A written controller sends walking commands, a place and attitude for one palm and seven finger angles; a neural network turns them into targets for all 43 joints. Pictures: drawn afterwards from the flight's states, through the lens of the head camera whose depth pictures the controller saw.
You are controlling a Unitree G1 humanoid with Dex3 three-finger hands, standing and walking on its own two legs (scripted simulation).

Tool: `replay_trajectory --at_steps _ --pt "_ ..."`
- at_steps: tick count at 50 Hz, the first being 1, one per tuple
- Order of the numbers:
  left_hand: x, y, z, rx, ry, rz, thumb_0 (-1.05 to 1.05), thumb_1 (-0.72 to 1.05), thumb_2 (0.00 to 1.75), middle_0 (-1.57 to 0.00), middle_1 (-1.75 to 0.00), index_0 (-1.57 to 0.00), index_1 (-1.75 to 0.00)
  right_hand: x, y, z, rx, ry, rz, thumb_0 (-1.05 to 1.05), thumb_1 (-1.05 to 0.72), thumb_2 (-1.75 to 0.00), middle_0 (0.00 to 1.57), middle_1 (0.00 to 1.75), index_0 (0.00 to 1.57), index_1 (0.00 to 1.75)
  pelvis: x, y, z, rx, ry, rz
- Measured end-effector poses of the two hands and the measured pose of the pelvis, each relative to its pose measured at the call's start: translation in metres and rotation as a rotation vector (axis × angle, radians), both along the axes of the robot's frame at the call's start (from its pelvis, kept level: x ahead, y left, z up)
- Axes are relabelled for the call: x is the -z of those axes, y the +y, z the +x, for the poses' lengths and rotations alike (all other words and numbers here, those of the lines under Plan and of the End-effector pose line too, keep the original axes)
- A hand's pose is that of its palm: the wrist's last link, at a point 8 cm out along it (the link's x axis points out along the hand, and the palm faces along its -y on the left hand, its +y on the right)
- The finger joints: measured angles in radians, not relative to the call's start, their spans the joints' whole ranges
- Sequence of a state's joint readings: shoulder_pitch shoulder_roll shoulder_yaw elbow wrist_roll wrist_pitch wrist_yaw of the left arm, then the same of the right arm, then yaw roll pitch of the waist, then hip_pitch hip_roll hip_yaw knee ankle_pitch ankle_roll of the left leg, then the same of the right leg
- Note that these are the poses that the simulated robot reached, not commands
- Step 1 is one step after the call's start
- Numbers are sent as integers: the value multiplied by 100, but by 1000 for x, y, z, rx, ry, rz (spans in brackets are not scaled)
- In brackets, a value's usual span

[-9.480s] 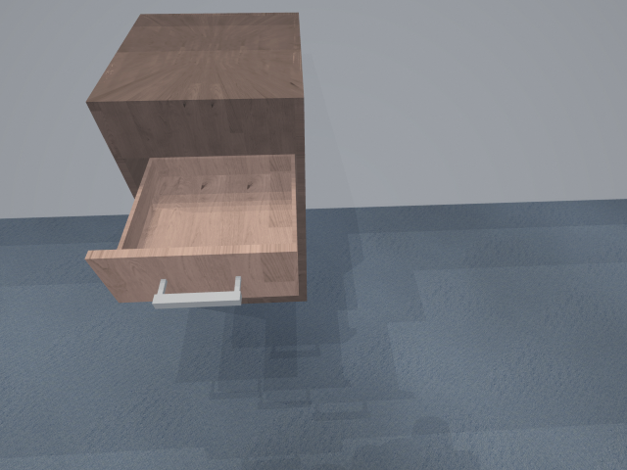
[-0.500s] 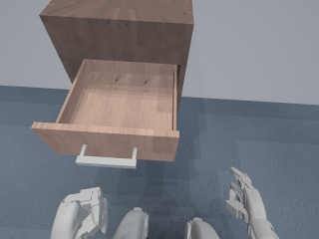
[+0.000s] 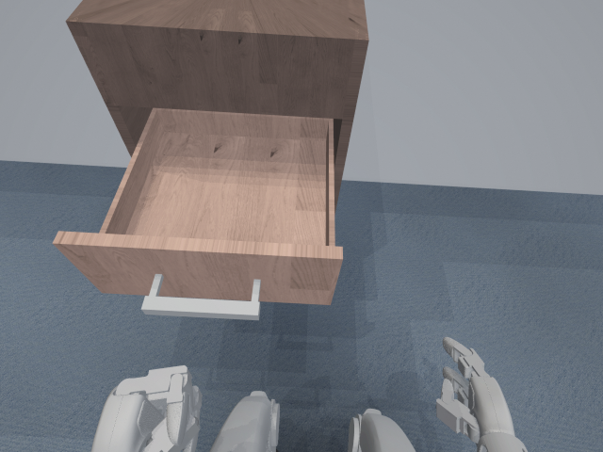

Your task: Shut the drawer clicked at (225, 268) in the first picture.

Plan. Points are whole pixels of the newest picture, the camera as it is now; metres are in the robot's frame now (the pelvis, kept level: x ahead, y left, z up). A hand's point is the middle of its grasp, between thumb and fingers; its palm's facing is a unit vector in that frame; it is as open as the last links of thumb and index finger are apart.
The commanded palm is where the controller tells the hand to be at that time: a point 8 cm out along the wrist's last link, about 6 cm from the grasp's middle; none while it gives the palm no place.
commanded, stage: raise the hand and make a fist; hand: left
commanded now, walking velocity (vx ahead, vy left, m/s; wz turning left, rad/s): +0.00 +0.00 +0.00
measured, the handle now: (205, 295) +0.33 +0.17 -0.04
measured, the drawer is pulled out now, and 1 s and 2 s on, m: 0.28 0.28 0.28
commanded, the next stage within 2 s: bring the fist close to the handle in 0.06 s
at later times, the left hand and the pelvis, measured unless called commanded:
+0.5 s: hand (206, 403) +0.18 +0.13 +0.02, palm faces +0.04 -1.00 +0.01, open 3.3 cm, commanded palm +0.15 +0.18 +0.02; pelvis +0.00 -0.01 -0.02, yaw +0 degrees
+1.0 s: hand (221, 383) +0.21 +0.12 -0.03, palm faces +0.02 -1.00 +0.00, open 3.3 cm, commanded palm +0.19 +0.17 -0.03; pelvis -0.01 -0.01 -0.05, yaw -1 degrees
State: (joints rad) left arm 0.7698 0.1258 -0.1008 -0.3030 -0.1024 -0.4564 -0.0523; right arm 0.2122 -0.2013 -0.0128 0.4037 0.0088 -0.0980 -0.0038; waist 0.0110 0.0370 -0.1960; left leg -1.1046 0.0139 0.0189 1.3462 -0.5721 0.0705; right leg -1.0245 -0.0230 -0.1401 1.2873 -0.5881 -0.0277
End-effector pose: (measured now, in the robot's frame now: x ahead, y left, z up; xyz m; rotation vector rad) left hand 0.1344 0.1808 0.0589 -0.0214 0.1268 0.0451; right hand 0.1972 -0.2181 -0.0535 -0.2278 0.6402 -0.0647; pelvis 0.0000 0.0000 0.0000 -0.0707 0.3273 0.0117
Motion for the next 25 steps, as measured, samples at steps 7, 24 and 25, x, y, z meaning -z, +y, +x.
replay_trajectory --at_steps 7,24,25 --pt "1 -2 2 -2 7 0 2 91 90 -140 -160 -139 -160 -3 0 3 1 -5 3 1 -90 -90 20 30 20 30 -2 -1 2 1 1 1" --pt "33 -2 20 6 -8 9 2 91 90 -140 -160 -139 -160 18 -4 16 -26 14 -11 1 -90 -90 20 30 20 30 14 -8 4 5 47 1" --pt "35 -1 22 5 -8 10 2 91 90 -140 -160 -139 -160 20 -5 16 -26 20 -11 1 -90 -90 20 30 20 30 16 -8 4 5 50 1"
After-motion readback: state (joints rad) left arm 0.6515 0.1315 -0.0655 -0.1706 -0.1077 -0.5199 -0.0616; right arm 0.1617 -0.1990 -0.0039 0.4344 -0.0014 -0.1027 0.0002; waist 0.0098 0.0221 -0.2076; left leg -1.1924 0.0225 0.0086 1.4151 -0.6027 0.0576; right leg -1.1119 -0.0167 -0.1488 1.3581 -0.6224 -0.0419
